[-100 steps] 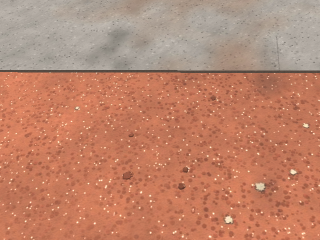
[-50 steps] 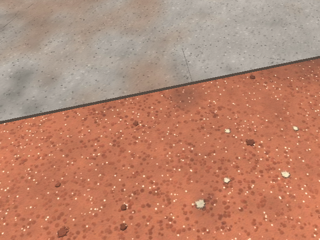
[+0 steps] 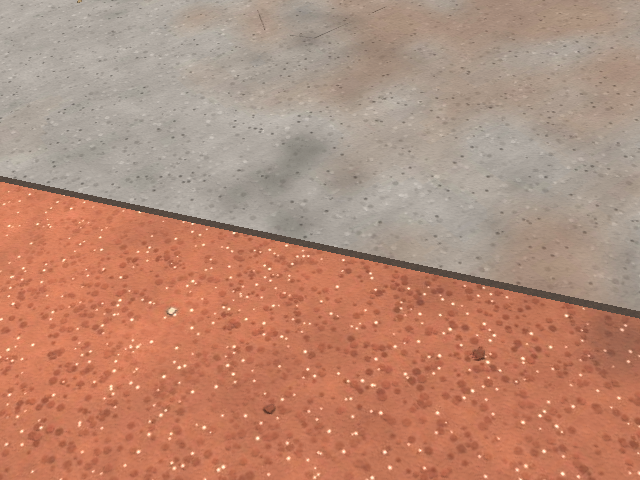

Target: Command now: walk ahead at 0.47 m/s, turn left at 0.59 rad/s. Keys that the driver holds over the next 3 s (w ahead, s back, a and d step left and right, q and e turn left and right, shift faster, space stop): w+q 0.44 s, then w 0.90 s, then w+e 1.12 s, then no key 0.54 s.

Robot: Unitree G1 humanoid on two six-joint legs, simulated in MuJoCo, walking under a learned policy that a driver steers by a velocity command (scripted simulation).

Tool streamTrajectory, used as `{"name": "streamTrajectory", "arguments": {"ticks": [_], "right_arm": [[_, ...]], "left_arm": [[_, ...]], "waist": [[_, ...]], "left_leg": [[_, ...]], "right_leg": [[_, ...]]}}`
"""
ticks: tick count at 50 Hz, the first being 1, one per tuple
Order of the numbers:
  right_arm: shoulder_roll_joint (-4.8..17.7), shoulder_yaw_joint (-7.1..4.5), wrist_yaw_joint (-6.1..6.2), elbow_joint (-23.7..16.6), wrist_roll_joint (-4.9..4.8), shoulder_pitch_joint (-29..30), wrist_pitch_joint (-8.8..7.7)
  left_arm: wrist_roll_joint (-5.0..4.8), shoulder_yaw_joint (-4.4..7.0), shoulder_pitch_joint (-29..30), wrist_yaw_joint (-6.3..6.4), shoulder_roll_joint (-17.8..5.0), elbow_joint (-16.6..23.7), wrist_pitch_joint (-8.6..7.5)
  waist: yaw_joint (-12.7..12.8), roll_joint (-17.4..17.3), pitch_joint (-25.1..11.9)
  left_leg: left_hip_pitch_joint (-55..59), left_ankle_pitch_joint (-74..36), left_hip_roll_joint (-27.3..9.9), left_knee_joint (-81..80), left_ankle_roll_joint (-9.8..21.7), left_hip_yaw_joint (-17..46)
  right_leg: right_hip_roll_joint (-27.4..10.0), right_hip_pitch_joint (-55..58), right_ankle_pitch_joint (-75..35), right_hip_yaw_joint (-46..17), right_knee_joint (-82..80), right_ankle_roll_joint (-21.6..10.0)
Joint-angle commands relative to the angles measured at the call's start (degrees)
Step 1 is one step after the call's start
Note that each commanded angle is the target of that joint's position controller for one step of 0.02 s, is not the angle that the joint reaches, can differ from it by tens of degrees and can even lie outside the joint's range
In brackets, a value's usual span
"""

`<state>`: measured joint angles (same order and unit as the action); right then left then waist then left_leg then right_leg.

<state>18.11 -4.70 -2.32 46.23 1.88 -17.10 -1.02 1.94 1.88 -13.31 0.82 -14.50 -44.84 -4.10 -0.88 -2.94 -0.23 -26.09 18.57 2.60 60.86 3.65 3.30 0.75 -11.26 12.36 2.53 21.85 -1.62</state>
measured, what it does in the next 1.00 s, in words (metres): walks ahead, turning left: left foot, then right foot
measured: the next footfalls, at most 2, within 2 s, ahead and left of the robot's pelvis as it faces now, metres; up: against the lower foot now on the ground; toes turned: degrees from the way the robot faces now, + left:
left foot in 0.34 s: +0.32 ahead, +0.12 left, +0.00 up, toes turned +16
right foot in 0.88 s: +0.68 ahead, +0.08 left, +0.00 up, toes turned +20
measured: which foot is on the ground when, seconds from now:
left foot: up 0.00-0.32, down 0.34-0.90, up 0.92-1.00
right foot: down 0.00-0.32, up 0.34-0.86, down 0.88-1.00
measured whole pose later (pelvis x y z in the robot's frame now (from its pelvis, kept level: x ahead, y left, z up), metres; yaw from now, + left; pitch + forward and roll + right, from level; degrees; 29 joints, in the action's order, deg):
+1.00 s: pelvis +0.56 +0.11 -0.01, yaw +23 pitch +0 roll +0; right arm 15.4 -1.9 0.1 52.0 1.1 -21.9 -3.5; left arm 1.5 2.0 -9.7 -0.7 -14.7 -44.4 -3.1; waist -2.2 -1.1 3.0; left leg -14.3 21.3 4.7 65.0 5.2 3.4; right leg 2.5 -19.9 10.5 4.6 30.0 -4.6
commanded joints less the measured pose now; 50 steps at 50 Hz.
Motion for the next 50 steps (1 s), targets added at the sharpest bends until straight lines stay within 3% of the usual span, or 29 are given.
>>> {"name": "streamTrajectory", "arguments": {"ticks": [1,4,7,11,14,15,16,17,18,19,20,21,22,24,26,30,33,39,41,43,44,45,46,47,48,49,50], "right_arm": [[2.31,-0.14,-1.26,-4.4,0.26,2.53,0.31],[1.53,0.36,-1.82,-6.54,0.32,7.93,0.74],[0.02,1.39,-2.48,-8.71,0.19,13.88,0.58],[-0.92,2.55,-3.21,-11.35,0.33,20.49,0.41],[0.67,2.12,-2.25,-10.79,0.79,17.06,0.46],[1.79,1.61,-1.85,-9.53,0.86,12.34,0.24],[3.39,0.71,-1.3,-7.15,1.16,4.42,-0.25],[6.79,-0.83,-0.25,-4.3,1.67,-4.89,-0.41],[12.89,-2.29,0.74,-5.17,1.05,-3.49,-0.02],[13.45,-2.65,1.12,-6.65,-0.63,-6.59,0.61],[11.77,-2.4,1.71,-5.19,-0.98,-4.23,0.76],[8.87,-1.7,2.02,-4.64,-1.41,-1.73,0.46],[7.04,-1.16,2.19,-4.7,-1.29,0.73,-0.03],[4.29,-0.02,2.16,-4.87,-1.54,3.12,-1.05],[4.31,0.08,1.8,-3.59,-1.77,1.26,-2.25],[4.65,0.17,1.71,-1.01,-1.81,-3.51,-2.87],[4.75,0.32,1.89,0.57,-1.91,-6.94,-3.14],[4.86,0.87,2.9,3.56,-0.87,-12.15,-3.16],[5.7,0.85,3.36,4.01,-0.56,-10.72,-3.19],[6.84,0.76,3.45,4.35,-0.31,-9.0,-3.38],[6.92,0.86,3.25,4.47,-0.55,-8.0,-3.45],[4.67,1.61,3.05,2.84,-0.93,-7.84,-3.87],[-0.2,2.3,2.69,2.6,-2.86,-15.37,-3.68],[5.05,1.37,3.03,3.17,-0.63,-11.24,-3.5],[4.48,1.29,2.68,2.22,-0.73,-7.34,-3.55],[3.44,1.73,2.35,1.76,-0.67,-5.01,-3.57],[2.77,1.76,2.01,1.65,-0.37,-4.1,-3.06]], "left_arm": [[-0.59,1.66,-4.44,-0.28,-6.38,1.11,-1.58],[-0.81,1.69,-6.93,-0.67,-6.01,-0.17,-1.94],[-0.77,1.58,-7.31,-0.71,-5.72,-1.09,-1.8],[-0.84,2.01,-9.69,-0.22,-7.82,-2.89,-1.51],[-0.68,2.36,-10.96,0.53,-10.09,-4.19,-0.54],[-0.59,2.52,-11.17,0.75,-11.03,-4.39,0.04],[-0.76,2.55,-10.97,0.88,-11.54,-4.18,0.51],[-0.49,2.38,-10.38,0.69,-11.15,-2.97,0.61],[-0.62,0.83,-13.21,-0.76,-3.59,0.92,0.4],[-0.59,1.91,-7.25,-0.83,-8.78,3.17,0.05],[-1.06,1.82,-2.09,-0.98,-8.83,4.72,-0.45],[-1.13,1.23,-2.3,-0.91,-7.83,4.51,-1.05],[-0.57,1.28,-2.81,-0.82,-7.66,3.79,-0.76],[0.89,1.11,-6.88,-1.16,-6.88,2.5,1.44],[1.1,0.95,-6.73,-1.79,-5.51,2.49,2.71],[0.76,0.77,2.11,-2.36,-4.64,4.83,3.06],[0.35,0.68,7.56,-2.58,-4.59,6.21,2.85],[-0.16,0.08,17.07,-2.98,-4.21,9.42,2.08],[-0.24,0.28,14.88,-2.86,-4.81,9.08,1.66],[-0.43,1.25,5.1,-1.85,-6.74,5.84,1.19],[-0.16,1.88,-3.95,-1.08,-7.95,3.15,0.62],[1.15,2.93,-13.73,-0.05,-11.91,1.49,0.29],[1.64,4.48,-15.38,-0.33,-17.21,0.63,0.58],[-0.62,3.45,-11.66,-1.12,-11.98,0.67,1.08],[-1.15,2.71,-5.76,-1.32,-9.06,1.33,1.04],[-0.77,2.14,-3.12,-1.56,-6.53,1.31,0.72],[-0.75,1.75,-2.7,-1.45,-5.54,0.63,0.34]], "waist": [[1.67,9.78,1.48],[2.17,8.75,2.14],[2.76,8.74,4.08],[3.94,8.32,5.61],[1.52,9.49,2.04],[-0.65,9.65,-1.09],[-4.09,8.81,-5.73],[-8.26,5.03,-10.97],[-3.11,-9.9,-16.23],[-7.01,-4.58,-20.9],[-6.01,-0.39,-11.91],[-3.42,1.93,-5.05],[-0.73,3.9,-1.7],[2.81,3.27,-1.71],[3.2,2.8,-1.34],[0.47,1.32,2.46],[-1.75,0.44,2.85],[-4.61,-0.23,5.12],[-2.45,-0.89,4.9],[2.06,-1.61,0.03],[6.56,-0.2,-4.75],[10.06,4.32,-11.89],[6.24,18.57,-17.96],[5.45,8.48,-12.63],[3.17,5.74,-4.36],[2.34,3.38,-1.0],[1.23,4.4,0.96]], "left_leg": [[-15.08,-5.34,-4.01,4.72,-1.16,0.88],[-18.7,-8.51,-4.56,3.08,-2.22,-0.51],[-16.79,-13.64,-4.72,-7.38,-2.39,-3.61],[-10.52,-14.38,-4.05,-21.26,0.2,-8.86],[-2.03,-7.78,0.6,-25.09,4.03,-12.21],[3.56,-5.67,2.61,-26.18,5.64,-12.38],[14.28,-6.39,4.04,-29.43,7.51,-11.13],[28.84,-3.26,-0.31,-31.84,10.01,-3.92],[46.68,-0.82,-18.74,-33.21,16.7,24.61],[48.48,-4.56,-22.91,-40.95,20.56,41.72],[43.19,-9.93,-20.58,-42.49,18.57,31.31],[33.83,-17.39,-18.55,-43.48,16.85,24.99],[27.09,-23.22,-15.24,-44.17,14.77,20.42],[19.78,-30.08,-12.1,-45.81,13.57,14.44],[17.19,-32.04,-10.55,-47.55,13.21,11.8],[17.94,-29.36,-8.69,-51.06,9.88,9.4],[22.71,-31.9,-8.71,-50.61,7.58,8.63],[31.32,-37.61,-11.35,-48.41,7.59,9.12],[32.0,-45.47,-12.32,-45.87,6.76,8.39],[31.35,-60.94,-11.34,-35.7,5.1,6.82],[27.49,-58.87,-9.35,-25.08,4.19,4.73],[16.97,-41.01,-6.52,-9.3,3.43,3.1],[-1.94,5.47,5.2,11.52,0.64,-1.07],[-7.18,8.25,2.74,15.25,1.76,4.42],[-8.17,3.18,-0.04,13.68,1.66,4.13],[-7.26,0.54,-2.04,11.06,1.52,2.97],[-6.12,-0.2,-3.54,8.62,1.22,2.1]], "right_leg": [[-14.15,10.54,-10.64,-10.48,-11.31,-4.34],[-14.37,11.66,-21.18,-4.77,-11.43,-5.37],[-12.8,10.14,-23.8,0.71,-12.23,-5.1],[-13.95,12.0,-29.09,4.92,-11.64,-4.32],[-14.98,16.55,-54.2,8.43,-0.82,-3.28],[-15.28,16.96,-59.86,9.07,7.03,-3.31],[-15.2,13.19,-56.42,9.74,18.06,-2.87],[-13.75,2.41,-40.89,10.37,33.85,-1.58],[-4.49,-22.44,15.6,9.45,54.26,1.55],[0.13,-29.55,18.57,-2.36,62.83,1.89],[-3.68,-33.97,11.02,-5.1,60.64,1.37],[-5.76,-31.64,7.12,-4.28,54.88,1.31],[-7.15,-27.95,6.61,-4.41,50.49,1.64],[-7.98,-20.99,7.48,-4.32,46.04,2.73],[-7.88,-20.11,5.87,-2.92,42.13,3.38],[-8.26,-25.35,-5.4,-1.66,31.76,3.68],[-7.29,-27.59,-11.39,-1.32,24.99,3.17],[-3.76,-27.89,-10.94,0.45,14.37,0.52],[-1.98,-22.41,-7.04,0.71,11.11,-1.49],[1.96,-8.8,-2.46,1.85,8.7,-3.73],[1.22,3.26,-5.16,1.09,5.11,-5.42],[-10.22,18.1,0.76,-10.93,4.77,-8.35],[-25.53,30.66,1.64,-39.47,-0.16,-17.02],[-23.13,24.82,3.64,-42.85,-4.45,-15.66],[-21.38,16.36,2.6,-32.58,-5.5,-14.58],[-18.73,10.86,-2.52,-26.59,-7.27,-13.33],[-16.23,7.25,-6.47,-21.66,-8.47,-11.94]]}}
Over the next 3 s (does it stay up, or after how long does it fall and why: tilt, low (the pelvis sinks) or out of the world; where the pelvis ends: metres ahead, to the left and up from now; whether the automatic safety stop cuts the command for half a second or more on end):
stays up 1.43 0.31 -0.01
